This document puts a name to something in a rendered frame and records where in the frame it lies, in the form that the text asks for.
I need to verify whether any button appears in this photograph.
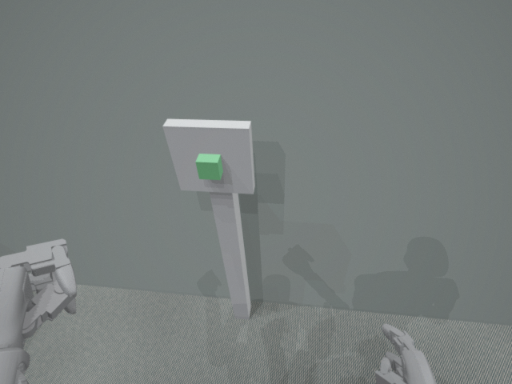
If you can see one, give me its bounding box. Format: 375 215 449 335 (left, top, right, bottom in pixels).
196 154 223 180

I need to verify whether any robot right hand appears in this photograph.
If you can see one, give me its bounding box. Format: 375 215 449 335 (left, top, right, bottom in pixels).
375 324 437 384

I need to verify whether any left robot forearm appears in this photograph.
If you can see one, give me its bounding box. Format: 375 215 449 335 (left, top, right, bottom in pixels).
0 347 30 384

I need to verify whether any robot left hand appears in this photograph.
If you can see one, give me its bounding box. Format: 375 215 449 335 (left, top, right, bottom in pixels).
0 239 77 349

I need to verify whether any panel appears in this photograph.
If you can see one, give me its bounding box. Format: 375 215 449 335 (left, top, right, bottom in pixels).
162 119 255 319

